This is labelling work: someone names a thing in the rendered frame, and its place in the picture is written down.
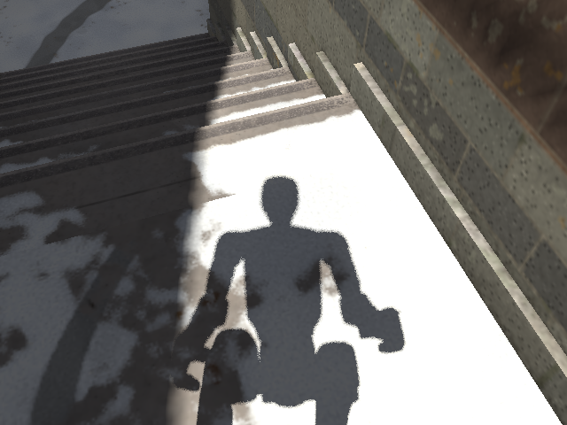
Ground stairs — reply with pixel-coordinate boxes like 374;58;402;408
0;33;326;174

